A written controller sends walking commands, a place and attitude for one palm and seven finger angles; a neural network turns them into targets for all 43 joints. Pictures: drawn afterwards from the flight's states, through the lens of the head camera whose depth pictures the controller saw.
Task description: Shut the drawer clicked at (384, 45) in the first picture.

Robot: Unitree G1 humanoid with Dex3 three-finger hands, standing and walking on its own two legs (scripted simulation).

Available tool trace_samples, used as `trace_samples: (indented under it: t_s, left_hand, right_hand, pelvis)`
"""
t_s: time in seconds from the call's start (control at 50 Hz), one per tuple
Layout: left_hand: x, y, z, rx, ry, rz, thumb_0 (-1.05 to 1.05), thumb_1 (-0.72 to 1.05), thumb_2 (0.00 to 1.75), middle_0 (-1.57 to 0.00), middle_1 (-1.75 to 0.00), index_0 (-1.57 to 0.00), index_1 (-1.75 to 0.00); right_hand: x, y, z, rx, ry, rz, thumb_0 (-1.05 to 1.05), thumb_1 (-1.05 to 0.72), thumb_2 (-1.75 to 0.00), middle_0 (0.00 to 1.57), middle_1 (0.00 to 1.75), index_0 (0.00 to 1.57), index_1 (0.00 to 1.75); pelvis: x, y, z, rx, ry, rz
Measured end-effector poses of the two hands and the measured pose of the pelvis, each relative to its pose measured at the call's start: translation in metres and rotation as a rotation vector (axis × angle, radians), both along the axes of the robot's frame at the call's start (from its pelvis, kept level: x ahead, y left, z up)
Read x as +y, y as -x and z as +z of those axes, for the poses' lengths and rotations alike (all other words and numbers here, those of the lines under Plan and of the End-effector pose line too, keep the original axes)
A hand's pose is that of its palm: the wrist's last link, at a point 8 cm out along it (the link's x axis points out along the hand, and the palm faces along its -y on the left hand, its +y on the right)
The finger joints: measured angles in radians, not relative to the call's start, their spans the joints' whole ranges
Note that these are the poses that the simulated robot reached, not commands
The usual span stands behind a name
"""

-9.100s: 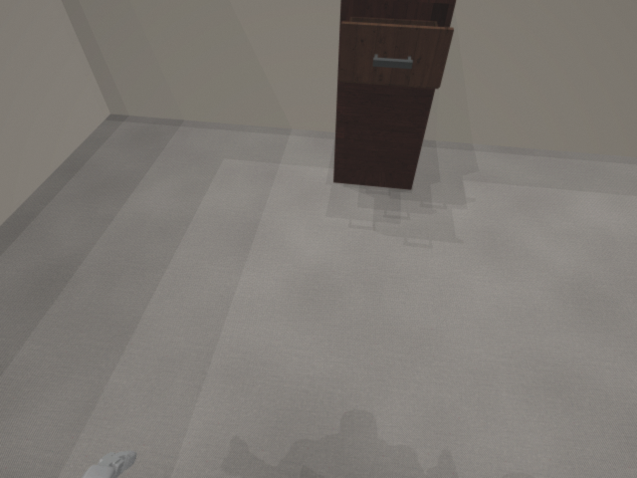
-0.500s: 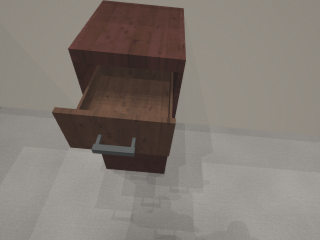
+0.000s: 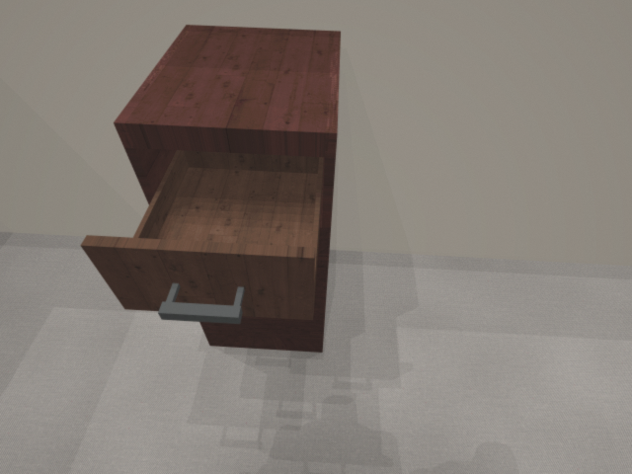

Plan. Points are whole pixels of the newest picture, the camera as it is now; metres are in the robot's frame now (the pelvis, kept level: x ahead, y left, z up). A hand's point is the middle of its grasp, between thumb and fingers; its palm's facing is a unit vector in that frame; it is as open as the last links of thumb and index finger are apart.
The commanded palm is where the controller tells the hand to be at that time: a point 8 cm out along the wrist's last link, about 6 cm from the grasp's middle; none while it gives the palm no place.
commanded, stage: come to a stop and stand still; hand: left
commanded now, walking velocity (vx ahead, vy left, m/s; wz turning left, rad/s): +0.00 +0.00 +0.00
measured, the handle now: (204, 301) +0.37 +0.20 -0.05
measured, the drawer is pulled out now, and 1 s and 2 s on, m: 0.23 0.23 0.23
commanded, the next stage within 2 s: look again from close up in 0.30 s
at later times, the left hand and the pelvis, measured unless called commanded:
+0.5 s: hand out of the picture -0.01 +0.17 -0.18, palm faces +0.03 -0.98 -0.18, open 7.4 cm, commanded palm none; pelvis +0.00 +0.01 +0.00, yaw +1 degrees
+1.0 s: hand out of the picture -0.02 +0.20 -0.18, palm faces +0.04 -0.98 -0.17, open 7.4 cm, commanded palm none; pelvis +0.00 +0.04 +0.00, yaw +1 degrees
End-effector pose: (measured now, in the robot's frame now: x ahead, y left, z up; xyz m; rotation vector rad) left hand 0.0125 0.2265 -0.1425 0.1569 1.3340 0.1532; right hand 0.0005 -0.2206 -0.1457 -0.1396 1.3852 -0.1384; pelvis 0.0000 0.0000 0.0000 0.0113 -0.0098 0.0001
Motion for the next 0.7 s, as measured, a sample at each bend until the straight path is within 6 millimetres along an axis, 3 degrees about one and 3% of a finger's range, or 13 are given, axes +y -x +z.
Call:
trace_samples:
  t_s: [0.16,0.36,0.54,0.7]
  left_hand:
    - [-0.006,0.001,0.003,0.015,0.0,0.009,0.01,0.92,0.9,-0.2,-0.3,-0.2,-0.3]
    - [-0.017,0.021,0.0,0.062,0.013,0.011,0.0,0.91,0.9,-0.2,-0.3,-0.2,-0.3]
    - [-0.001,0.022,-0.006,0.029,0.023,0.016,0.0,0.91,0.9,-0.2,-0.3,-0.2,-0.3]
    - [0.018,0.019,-0.005,0.0,0.017,0.014,0.0,0.91,0.9,-0.2,-0.3,-0.2,-0.3]
  right_hand:
    - [0.009,0.018,-0.003,0.063,-0.036,-0.011,0.01,-0.91,-0.9,0.19,0.3,0.2,0.3]
    - [0.011,0.007,-0.008,0.031,-0.037,-0.008,0.02,-0.92,-0.9,0.2,0.3,0.2,0.3]
    - [0.016,-0.007,-0.005,-0.06,-0.006,-0.003,0.01,-0.92,-0.9,0.19,0.3,0.2,0.3]
    - [0.026,-0.003,0.001,-0.057,0.004,0.014,0.01,-0.92,-0.9,0.19,0.3,0.2,0.3]
  pelvis:
    - [-0.004,-0.005,0.002,-0.008,0.0,0.002]
    - [0.0,-0.004,-0.001,-0.012,0.019,0.003]
    - [0.015,0.0,-0.004,-0.037,0.013,0.012]
    - [0.026,0.005,-0.002,-0.033,0.012,0.014]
